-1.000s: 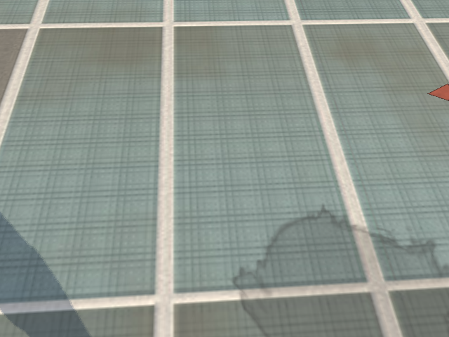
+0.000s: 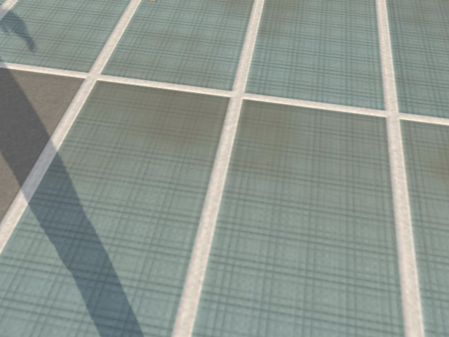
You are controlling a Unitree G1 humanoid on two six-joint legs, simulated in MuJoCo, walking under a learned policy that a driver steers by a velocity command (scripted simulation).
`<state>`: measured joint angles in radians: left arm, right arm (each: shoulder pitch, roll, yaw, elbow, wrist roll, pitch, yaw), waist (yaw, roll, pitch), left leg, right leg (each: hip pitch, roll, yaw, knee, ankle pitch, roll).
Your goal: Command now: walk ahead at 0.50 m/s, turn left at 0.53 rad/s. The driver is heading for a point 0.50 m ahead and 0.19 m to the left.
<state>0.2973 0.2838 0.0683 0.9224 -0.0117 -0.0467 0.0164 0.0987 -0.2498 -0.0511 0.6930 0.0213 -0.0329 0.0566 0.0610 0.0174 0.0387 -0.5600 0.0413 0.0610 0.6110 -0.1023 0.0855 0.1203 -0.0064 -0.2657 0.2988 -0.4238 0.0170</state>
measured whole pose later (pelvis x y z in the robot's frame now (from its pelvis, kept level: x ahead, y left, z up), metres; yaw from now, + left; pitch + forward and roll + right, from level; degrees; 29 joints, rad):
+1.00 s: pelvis +0.47 +0.08 +0.01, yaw +27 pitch +2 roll -1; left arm 0.23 0.29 0.04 0.90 0.00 -0.05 -0.01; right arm 0.10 -0.25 -0.04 0.62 -0.02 -0.01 0.00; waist 0.06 0.00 0.04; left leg -0.41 -0.01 -0.01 0.50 -0.11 0.03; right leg -0.20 -0.02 -0.05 0.65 -0.47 0.02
